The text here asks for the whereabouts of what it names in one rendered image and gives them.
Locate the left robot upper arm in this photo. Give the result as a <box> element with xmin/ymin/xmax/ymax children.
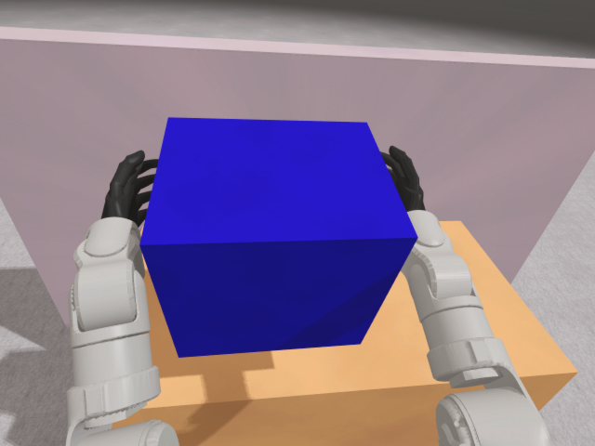
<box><xmin>78</xmin><ymin>420</ymin><xmax>179</xmax><ymax>446</ymax></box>

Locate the robot left forearm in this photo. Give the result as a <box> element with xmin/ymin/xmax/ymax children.
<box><xmin>66</xmin><ymin>217</ymin><xmax>161</xmax><ymax>446</ymax></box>

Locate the left robot hand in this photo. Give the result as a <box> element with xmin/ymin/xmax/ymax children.
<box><xmin>101</xmin><ymin>151</ymin><xmax>159</xmax><ymax>227</ymax></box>

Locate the robot right forearm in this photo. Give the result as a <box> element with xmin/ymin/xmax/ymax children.
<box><xmin>401</xmin><ymin>210</ymin><xmax>552</xmax><ymax>446</ymax></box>

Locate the right robot hand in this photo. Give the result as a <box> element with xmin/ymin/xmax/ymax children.
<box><xmin>380</xmin><ymin>146</ymin><xmax>426</xmax><ymax>212</ymax></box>

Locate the carton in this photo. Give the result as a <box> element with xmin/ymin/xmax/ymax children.
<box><xmin>139</xmin><ymin>117</ymin><xmax>418</xmax><ymax>358</ymax></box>

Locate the right robot upper arm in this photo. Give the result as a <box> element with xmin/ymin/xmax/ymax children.
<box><xmin>436</xmin><ymin>387</ymin><xmax>550</xmax><ymax>446</ymax></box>

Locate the pedestal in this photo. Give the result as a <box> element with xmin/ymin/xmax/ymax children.
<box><xmin>112</xmin><ymin>221</ymin><xmax>578</xmax><ymax>446</ymax></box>

